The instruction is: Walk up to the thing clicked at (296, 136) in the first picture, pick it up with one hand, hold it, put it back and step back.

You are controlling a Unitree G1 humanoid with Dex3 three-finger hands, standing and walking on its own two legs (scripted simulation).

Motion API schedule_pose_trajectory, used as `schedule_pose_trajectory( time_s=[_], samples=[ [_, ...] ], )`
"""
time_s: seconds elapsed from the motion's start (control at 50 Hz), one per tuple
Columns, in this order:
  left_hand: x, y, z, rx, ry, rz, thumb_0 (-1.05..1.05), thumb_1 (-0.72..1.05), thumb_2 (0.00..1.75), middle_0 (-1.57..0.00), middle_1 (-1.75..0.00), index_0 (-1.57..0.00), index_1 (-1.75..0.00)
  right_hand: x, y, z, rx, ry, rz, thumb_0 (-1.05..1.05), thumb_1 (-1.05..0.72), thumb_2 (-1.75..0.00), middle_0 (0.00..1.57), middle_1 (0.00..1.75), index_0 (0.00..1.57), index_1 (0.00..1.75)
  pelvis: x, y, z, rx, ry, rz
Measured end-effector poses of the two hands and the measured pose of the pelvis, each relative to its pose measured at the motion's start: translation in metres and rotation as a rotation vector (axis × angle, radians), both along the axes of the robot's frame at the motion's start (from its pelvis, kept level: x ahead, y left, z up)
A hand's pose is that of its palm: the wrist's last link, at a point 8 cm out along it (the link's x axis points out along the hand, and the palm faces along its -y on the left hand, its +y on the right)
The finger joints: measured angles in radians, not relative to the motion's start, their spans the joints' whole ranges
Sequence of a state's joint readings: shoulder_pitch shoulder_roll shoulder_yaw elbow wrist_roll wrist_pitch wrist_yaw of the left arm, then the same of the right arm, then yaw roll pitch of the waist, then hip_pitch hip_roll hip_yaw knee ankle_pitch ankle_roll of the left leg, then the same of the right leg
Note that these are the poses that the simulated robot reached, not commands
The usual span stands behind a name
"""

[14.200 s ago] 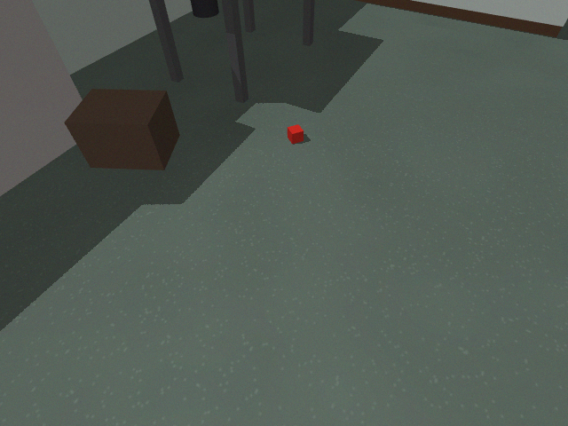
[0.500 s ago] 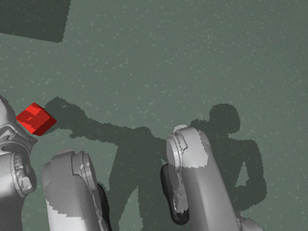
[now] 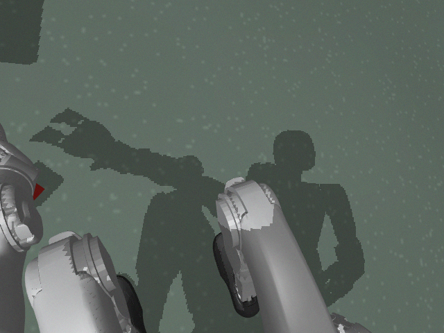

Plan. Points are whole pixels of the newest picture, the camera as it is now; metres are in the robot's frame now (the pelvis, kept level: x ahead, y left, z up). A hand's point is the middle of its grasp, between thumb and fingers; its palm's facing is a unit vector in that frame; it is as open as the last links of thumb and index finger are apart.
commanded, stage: approach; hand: left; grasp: from above
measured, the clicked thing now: (11, 190) +0.43 +0.31 -0.29
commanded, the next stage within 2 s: rest palm in 0.18 s
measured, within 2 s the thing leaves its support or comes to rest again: neither
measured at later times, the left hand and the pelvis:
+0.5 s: hand (0, 192) +0.41 +0.30 -0.22, palm faces -0.30 -0.32 -0.90, open 14.2 cm; pelvis +0.00 +0.00 -0.01, yaw +0 degrees
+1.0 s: hand (14, 190) +0.42 +0.30 -0.26, palm faces -0.32 -0.34 -0.89, open 14.0 cm; pelvis -0.01 +0.01 -0.01, yaw -3 degrees
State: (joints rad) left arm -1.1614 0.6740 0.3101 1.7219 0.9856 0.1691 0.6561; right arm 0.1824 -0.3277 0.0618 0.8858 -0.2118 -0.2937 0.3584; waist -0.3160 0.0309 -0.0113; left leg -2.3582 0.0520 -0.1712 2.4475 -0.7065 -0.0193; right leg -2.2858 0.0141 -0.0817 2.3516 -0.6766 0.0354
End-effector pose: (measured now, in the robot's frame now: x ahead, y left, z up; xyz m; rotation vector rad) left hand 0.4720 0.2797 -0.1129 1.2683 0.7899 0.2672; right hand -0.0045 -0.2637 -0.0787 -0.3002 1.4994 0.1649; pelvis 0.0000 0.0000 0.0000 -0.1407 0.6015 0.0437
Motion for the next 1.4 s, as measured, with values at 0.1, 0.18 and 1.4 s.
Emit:
schedule_pose_trajectory(
  time_s=[0.1, 0.18, 1.4],
  samples=[
    [-0.020, 0.005, -0.004, 0.036, 0.105, 0.020, 0.00, -0.59, 1.00, -0.11, -1.07, -0.10, -1.08, -0.007, 0.005, -0.006, 0.043, 0.015, -0.019, 0.00, -0.93, -0.91, 0.20, 0.30, 0.19, 0.30, 0.000, 0.000, 0.002, 0.006, -0.003, -0.006],
    [-0.053, 0.022, -0.021, 0.016, 0.185, 0.086, 0.00, -0.58, 0.99, -0.11, -1.07, -0.10, -1.07, -0.007, 0.007, -0.012, 0.059, 0.010, 0.006, 0.00, -0.93, -0.90, 0.20, 0.30, 0.19, 0.30, -0.005, -0.001, -0.001, 0.013, -0.027, -0.006],
    [-0.054, 0.030, -0.101, -0.008, 0.104, 0.048, 0.00, -0.54, 0.96, -0.11, -1.06, -0.11, -1.06, 0.000, 0.029, 0.024, 0.048, -0.014, 0.224, 0.00, -0.94, -0.91, 0.19, 0.30, 0.19, 0.30, -0.012, 0.012, -0.015, -0.093, -0.152, -0.024]
  ],
)
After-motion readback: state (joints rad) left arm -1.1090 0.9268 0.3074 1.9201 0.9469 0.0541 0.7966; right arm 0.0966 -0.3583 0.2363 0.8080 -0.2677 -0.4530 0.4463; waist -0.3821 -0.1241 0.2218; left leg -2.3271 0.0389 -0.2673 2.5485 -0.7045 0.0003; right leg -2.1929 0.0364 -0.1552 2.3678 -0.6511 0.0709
